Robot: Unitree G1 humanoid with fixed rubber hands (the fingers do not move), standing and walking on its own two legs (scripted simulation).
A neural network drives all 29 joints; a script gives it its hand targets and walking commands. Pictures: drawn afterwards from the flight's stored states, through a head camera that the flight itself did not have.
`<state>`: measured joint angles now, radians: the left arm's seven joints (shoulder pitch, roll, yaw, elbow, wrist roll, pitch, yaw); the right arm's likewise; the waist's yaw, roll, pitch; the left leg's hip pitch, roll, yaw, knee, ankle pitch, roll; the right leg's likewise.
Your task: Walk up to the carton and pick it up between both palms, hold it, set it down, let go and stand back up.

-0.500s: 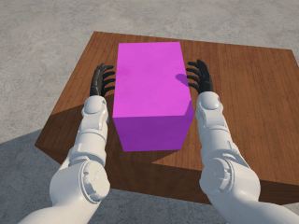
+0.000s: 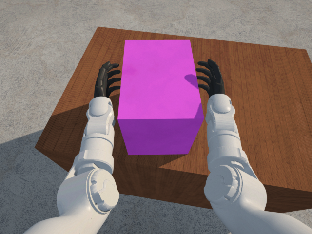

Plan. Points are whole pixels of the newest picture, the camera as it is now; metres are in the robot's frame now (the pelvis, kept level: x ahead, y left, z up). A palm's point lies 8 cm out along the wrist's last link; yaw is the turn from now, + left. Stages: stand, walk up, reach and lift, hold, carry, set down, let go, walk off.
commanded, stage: reach and lift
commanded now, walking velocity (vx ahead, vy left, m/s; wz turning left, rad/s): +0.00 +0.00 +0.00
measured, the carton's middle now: (157, 99) +0.51 +0.02 -0.01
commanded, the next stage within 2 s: none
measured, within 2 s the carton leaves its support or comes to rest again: neither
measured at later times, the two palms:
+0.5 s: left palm (103, 95) +0.45 +0.16 +0.07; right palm (215, 91) +0.47 -0.12 +0.08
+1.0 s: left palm (103, 95) +0.45 +0.16 +0.07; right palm (215, 92) +0.46 -0.12 +0.08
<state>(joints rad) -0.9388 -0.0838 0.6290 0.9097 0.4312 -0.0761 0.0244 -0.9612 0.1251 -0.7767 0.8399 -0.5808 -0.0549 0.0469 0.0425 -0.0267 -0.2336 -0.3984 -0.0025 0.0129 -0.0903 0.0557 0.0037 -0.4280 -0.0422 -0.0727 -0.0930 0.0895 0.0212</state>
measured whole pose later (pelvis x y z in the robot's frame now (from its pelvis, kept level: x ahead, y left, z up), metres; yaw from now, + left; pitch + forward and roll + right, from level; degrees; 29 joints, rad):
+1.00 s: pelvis -0.01 +0.00 +0.00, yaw +2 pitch +27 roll +0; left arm -0.98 -0.10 0.63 0.90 0.45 -0.08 0.03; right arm -0.99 0.13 -0.84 0.78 -0.65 -0.03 0.09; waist 0.01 -0.05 -0.24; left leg -0.46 0.00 -0.03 -0.09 0.08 0.00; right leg -0.47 -0.04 -0.11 -0.09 0.10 0.02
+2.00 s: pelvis -0.01 +0.00 +0.00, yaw +3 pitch +24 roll +0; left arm -0.86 -0.08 0.45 0.71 0.32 0.02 0.03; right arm -0.86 0.17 -0.63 0.64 -0.51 0.03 0.02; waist -0.02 -0.04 -0.18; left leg -0.39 0.00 -0.04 -0.09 0.07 0.00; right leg -0.40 -0.04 -0.12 -0.09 0.09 0.02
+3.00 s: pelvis -0.03 -0.02 +0.01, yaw +1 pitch +6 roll +0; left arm -0.76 -0.08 0.41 0.44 0.29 0.42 0.01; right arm -0.79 0.06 -0.26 0.59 -0.17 0.34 -0.12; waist -0.04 0.00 -0.12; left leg -0.07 0.03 -0.02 -0.09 0.05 -0.02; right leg -0.09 -0.01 -0.10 -0.09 0.07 0.00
